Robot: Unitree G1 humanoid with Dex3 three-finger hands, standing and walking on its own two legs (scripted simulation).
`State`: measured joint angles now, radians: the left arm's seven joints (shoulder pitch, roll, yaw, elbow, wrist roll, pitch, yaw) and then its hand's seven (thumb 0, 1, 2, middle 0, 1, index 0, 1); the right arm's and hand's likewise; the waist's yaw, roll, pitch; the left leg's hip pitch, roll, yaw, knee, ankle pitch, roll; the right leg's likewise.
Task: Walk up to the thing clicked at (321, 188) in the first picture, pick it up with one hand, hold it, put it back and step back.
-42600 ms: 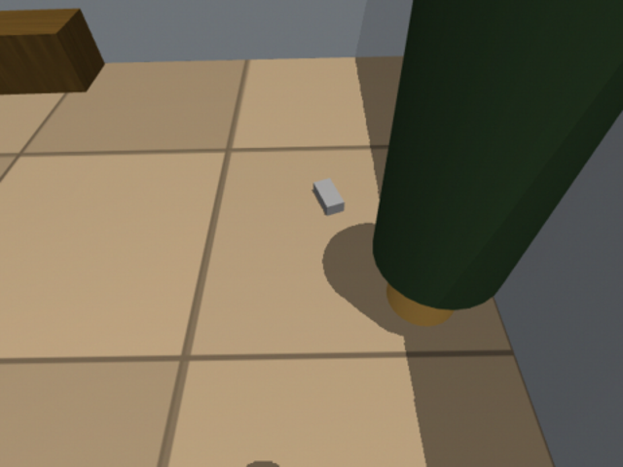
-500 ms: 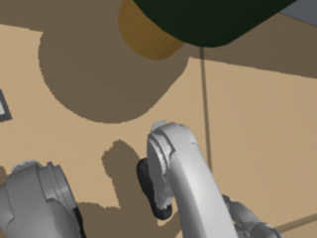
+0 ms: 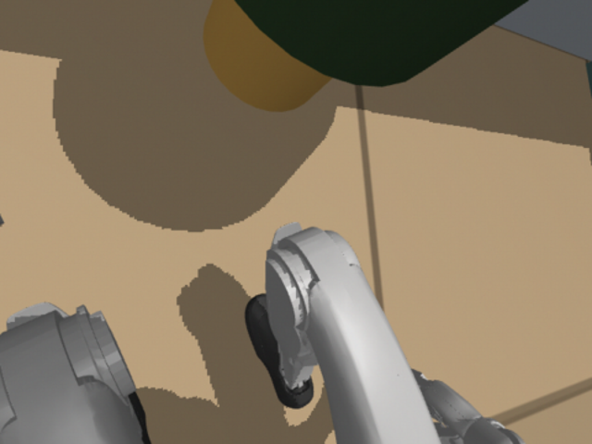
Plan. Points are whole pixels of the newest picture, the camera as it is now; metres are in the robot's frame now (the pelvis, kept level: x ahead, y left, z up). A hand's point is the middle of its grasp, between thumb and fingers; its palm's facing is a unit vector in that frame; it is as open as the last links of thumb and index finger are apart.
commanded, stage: open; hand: left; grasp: from above
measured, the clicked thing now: out of the picture +0.44 +0.34 -0.27
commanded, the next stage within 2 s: withdraw in 0.50 s
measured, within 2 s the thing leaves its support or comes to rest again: neither
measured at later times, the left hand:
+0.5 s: hand out of the picture +0.43 +0.34 -0.23, palm faces -0.46 -0.14 -0.88, open 14.1 cm
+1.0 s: hand out of the picture +0.45 +0.36 -0.15, palm faces -0.29 -0.08 -0.95, open 14.1 cm
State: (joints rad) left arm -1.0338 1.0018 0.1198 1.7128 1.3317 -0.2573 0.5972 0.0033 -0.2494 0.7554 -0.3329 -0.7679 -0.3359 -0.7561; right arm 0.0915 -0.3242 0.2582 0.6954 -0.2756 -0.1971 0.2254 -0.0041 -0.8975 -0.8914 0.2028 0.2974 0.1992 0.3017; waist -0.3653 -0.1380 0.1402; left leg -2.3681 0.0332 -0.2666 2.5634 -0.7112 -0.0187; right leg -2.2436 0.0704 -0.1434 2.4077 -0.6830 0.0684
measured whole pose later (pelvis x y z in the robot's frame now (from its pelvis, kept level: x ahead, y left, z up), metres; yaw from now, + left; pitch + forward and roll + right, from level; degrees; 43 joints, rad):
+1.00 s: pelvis +0.00 +0.00 +0.02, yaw +2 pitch +33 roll -12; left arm -0.93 0.82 0.11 1.38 1.21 -0.08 0.49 0.00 -0.50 0.96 -0.08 -1.01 -0.09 -1.00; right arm 0.13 -0.29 0.14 0.72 -0.18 -0.14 0.26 0.00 -0.91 -0.89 0.20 0.30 0.20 0.30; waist -0.27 -0.03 -0.03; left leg -2.38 0.03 -0.21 2.49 -0.70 -0.01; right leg -2.26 0.05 -0.11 2.36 -0.70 0.06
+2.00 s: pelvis +0.00 +0.00 +0.08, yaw +7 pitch +36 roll -7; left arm -0.73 0.64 0.08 1.00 0.92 -0.04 0.16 0.00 0.18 0.84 -0.21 -0.52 -0.20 -0.52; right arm 0.20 -0.24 0.02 0.69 -0.06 0.00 0.15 0.00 -0.90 -0.89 0.20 0.30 0.20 0.30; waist -0.17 0.05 -0.14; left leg -2.20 0.03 -0.12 2.24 -0.68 0.00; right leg -2.12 0.02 -0.04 2.18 -0.69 0.05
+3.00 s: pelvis +0.08 +0.01 +0.41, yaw +15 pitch +13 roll -3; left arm 0.49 0.22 0.04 -0.14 -0.07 0.47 0.06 0.01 0.90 0.90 -0.20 -0.30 -0.20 -0.30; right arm 0.31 -0.21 0.03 0.52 0.02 -0.18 -0.18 0.01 -0.91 -0.90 0.20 0.30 0.20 0.30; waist -0.06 0.05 -0.19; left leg -0.77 0.04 -0.05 1.04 -0.49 -0.01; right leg -0.70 -0.01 -0.05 0.97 -0.49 0.02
